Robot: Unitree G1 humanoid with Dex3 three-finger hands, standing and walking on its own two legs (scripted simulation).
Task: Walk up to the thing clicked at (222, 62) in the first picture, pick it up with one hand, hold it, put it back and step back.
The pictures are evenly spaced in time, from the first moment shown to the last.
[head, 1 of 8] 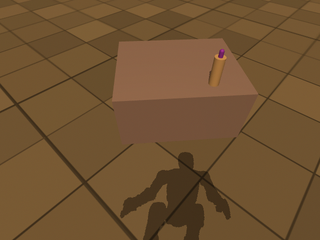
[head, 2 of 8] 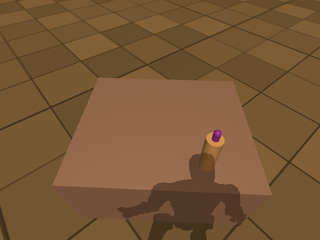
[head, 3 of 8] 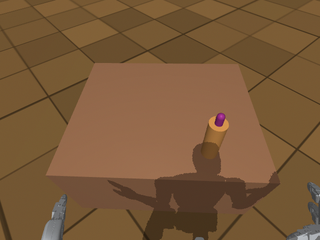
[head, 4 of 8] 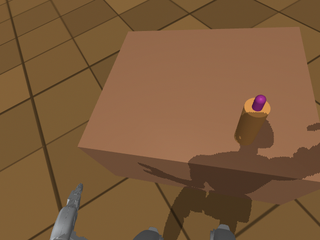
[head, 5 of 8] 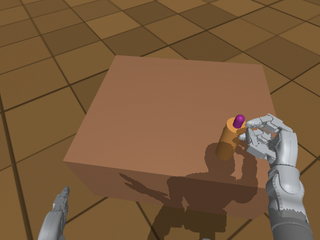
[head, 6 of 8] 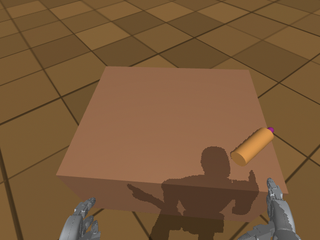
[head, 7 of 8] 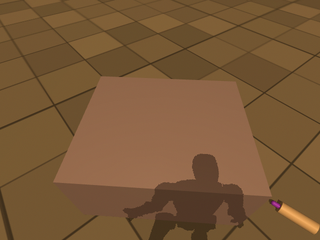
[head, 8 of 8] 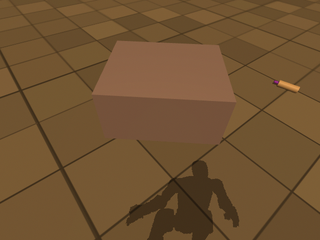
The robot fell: no
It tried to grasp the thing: yes
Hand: right
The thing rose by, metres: 0.00
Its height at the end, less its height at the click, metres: -0.54
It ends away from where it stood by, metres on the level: 1.27
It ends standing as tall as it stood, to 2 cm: no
